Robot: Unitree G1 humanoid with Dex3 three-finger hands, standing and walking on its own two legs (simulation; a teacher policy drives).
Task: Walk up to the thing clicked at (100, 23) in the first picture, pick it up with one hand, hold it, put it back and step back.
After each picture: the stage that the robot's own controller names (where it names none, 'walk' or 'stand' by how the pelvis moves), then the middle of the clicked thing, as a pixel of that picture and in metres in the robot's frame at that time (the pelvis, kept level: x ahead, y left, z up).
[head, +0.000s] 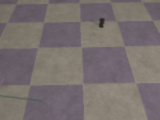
stand; (101, 23) +1.75 -0.23 -0.72
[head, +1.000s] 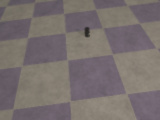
walk; (87, 32) +1.62 +0.10 -0.70
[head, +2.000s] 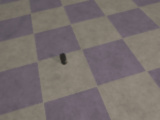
walk; (63, 59) +1.09 +0.30 -0.72
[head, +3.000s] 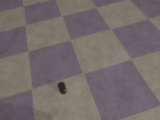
walk; (62, 88) +0.72 +0.26 -0.71
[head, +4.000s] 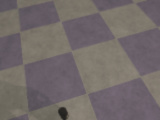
walk; (63, 113) +0.45 +0.20 -0.70
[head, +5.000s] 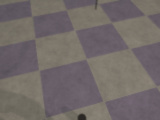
walk; out of the picture +0.46 +0.03 -0.71
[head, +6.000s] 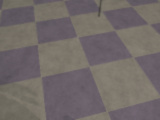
stand; out of the picture +0.41 +0.03 -0.71
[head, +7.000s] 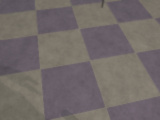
walk; out of the picture +0.38 +0.01 -0.72
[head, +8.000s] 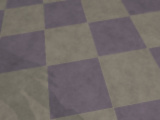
stand; out of the picture +0.32 +0.02 -0.70
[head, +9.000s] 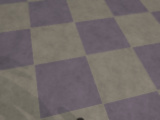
walk; out of the picture +0.35 +0.01 -0.69
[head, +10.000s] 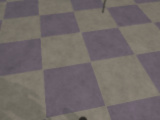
stand; out of the picture +0.45 +0.02 -0.71
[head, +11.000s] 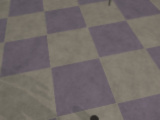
walk; out of the picture +0.42 -0.02 -0.71
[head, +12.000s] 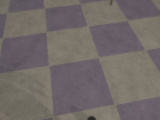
walk; out of the picture +0.40 -0.01 -0.69
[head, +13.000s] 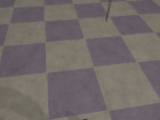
stand; out of the picture +0.48 -0.03 -0.71
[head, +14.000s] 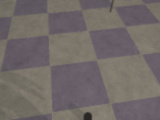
stand; (87, 119) +0.48 -0.02 -0.73
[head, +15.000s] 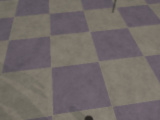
stand; out of the picture +0.45 -0.02 -0.73
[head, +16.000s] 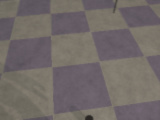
go down; out of the picture +0.46 -0.02 -0.73
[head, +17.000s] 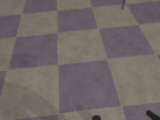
go down; out of the picture +0.45 -0.04 -0.66
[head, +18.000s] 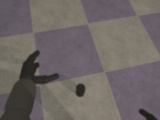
go down; (80, 90) +0.48 -0.03 -0.60
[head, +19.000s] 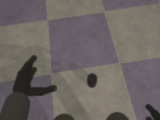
go down; (92, 80) +0.51 -0.03 -0.54
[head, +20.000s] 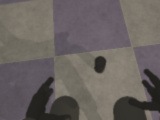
go down; (99, 65) +0.53 -0.04 -0.41
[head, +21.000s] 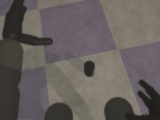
go down; (89, 69) +0.54 -0.04 -0.44
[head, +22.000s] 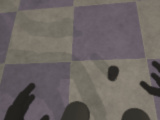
go down; (112, 73) +0.52 -0.04 -0.48
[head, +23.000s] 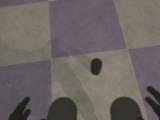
go down; (96, 67) +0.53 -0.04 -0.42
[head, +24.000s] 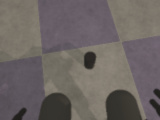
go down; (89, 60) +0.54 -0.04 -0.37
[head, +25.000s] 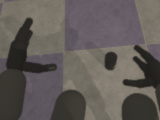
stand; (110, 61) +0.55 -0.05 -0.35
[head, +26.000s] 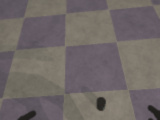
go down; (101, 104) +0.49 -0.03 -0.62
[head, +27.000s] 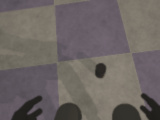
rest palm; (100, 71) +0.51 -0.03 -0.48
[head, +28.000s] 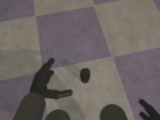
go down; (85, 75) +0.52 -0.03 -0.50
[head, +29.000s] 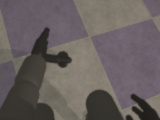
go down; (62, 59) +0.54 -0.02 -0.45
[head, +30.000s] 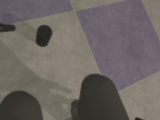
go down; (43, 36) +0.55 +0.00 -0.32
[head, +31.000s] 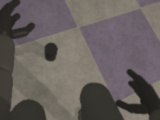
go down; (50, 52) +0.55 +0.00 -0.38
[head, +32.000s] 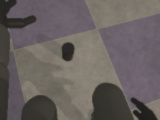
go down; (67, 52) +0.55 -0.03 -0.36
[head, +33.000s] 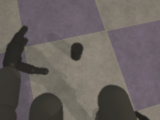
go down; (76, 52) +0.55 -0.03 -0.38
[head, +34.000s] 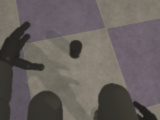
go down; (75, 49) +0.56 -0.02 -0.37
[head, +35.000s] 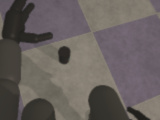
go down; (64, 55) +0.55 -0.01 -0.39
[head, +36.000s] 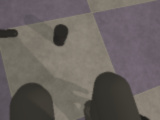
go down; (60, 36) +0.57 +0.01 -0.29
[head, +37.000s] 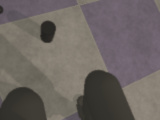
go down; (47, 32) +0.56 +0.02 -0.32
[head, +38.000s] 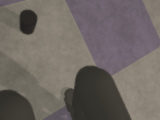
rest palm; (27, 23) +0.57 +0.04 -0.31
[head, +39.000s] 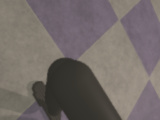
rest palm; out of the picture +0.57 +0.09 -0.29
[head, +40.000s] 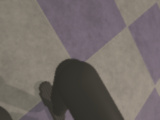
lift; out of the picture +0.57 +0.08 -0.30
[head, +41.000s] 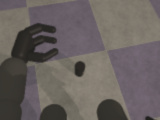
hold; (79, 69) +0.54 -0.02 -0.48
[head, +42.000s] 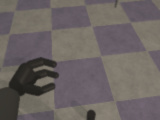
go down; (90, 116) +0.47 -0.04 -0.68
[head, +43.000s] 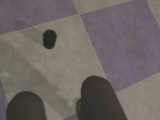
go down; (49, 40) +0.56 +0.00 -0.38
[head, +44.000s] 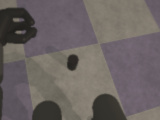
lower; (72, 62) +0.56 -0.02 -0.45
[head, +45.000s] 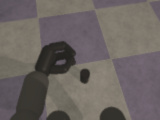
lower; (84, 76) +0.54 -0.03 -0.51
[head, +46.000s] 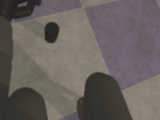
go down; (51, 33) +0.57 -0.01 -0.34
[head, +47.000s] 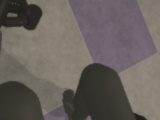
hold; (31, 18) +0.58 +0.05 -0.28
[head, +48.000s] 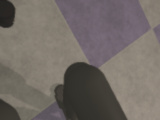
lower; (5, 15) +0.56 +0.06 -0.30
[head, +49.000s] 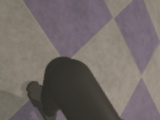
hold; out of the picture +0.57 +0.10 -0.29
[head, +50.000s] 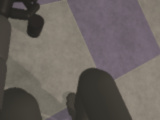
hold; (35, 26) +0.58 +0.05 -0.31
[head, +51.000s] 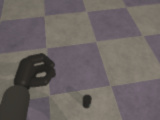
hold; (86, 101) +0.52 -0.04 -0.63
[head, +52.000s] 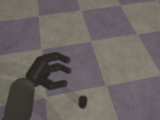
crouch; (82, 102) +0.50 -0.02 -0.66
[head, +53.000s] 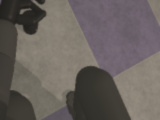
lower; (30, 23) +0.58 +0.02 -0.30
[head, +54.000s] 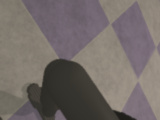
rest; out of the picture +0.58 +0.09 -0.31
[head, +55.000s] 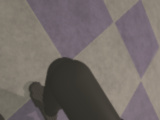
hold; out of the picture +0.58 +0.09 -0.30
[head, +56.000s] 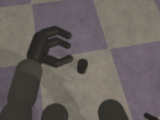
hold; (82, 66) +0.55 -0.03 -0.48
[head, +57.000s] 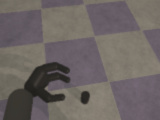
crouch; (85, 97) +0.51 -0.04 -0.64
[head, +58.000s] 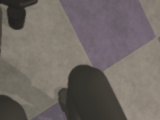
lower; (16, 17) +0.58 +0.03 -0.31
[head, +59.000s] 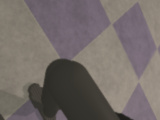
rest; out of the picture +0.58 +0.09 -0.30
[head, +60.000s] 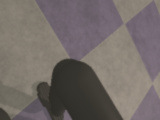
hold; out of the picture +0.59 +0.08 -0.30
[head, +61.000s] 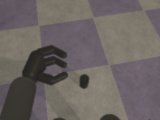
crouch; (84, 81) +0.54 -0.03 -0.55
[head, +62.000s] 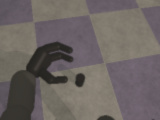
crouch; (79, 80) +0.53 -0.04 -0.58
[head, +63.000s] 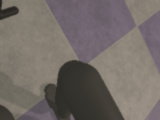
lower; out of the picture +0.59 +0.06 -0.30
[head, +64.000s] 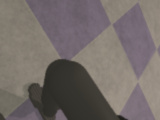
rest; out of the picture +0.59 +0.08 -0.31
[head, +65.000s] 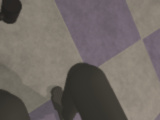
hold; (10, 11) +0.59 +0.07 -0.31
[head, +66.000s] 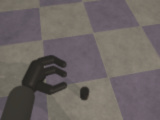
crouch; (84, 93) +0.54 -0.04 -0.60
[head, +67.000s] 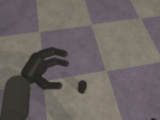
crouch; (82, 87) +0.53 -0.03 -0.62
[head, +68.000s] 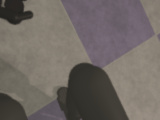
lower; (14, 11) +0.60 +0.03 -0.30
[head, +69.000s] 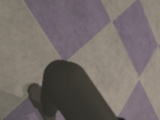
rest; out of the picture +0.59 +0.09 -0.31
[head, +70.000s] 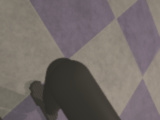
hold; out of the picture +0.59 +0.09 -0.30
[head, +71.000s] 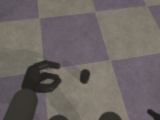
crouch; (84, 76) +0.55 -0.05 -0.54
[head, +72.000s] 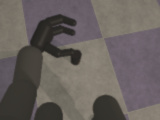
crouch; (75, 57) +0.56 -0.04 -0.48
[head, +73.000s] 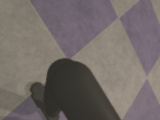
lower; out of the picture +0.60 +0.08 -0.29
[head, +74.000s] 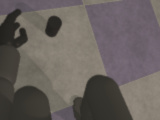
stand; (53, 27) +0.59 +0.03 -0.35
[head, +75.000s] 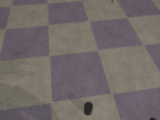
stand; (88, 108) +0.52 -0.05 -0.65
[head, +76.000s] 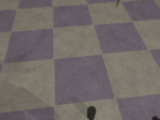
stand; (91, 113) +0.50 -0.06 -0.66
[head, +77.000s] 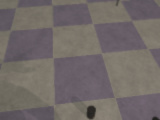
stand; (91, 112) +0.50 -0.06 -0.66
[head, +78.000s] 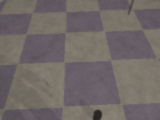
stand; (97, 116) +0.51 -0.07 -0.72
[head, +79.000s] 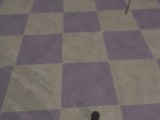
stand; (95, 118) +0.50 -0.07 -0.73
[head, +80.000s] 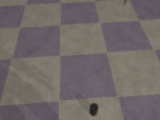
walk; (93, 109) +0.51 -0.06 -0.72
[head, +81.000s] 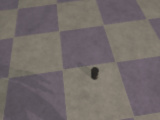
walk; (94, 73) +0.75 -0.03 -0.71
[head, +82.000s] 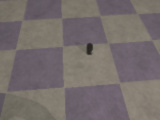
stand; (89, 49) +1.14 -0.06 -0.70
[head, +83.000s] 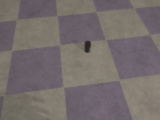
stand; (87, 46) +1.12 -0.02 -0.70
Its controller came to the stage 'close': yes
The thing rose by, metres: 0.00
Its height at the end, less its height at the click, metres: +0.00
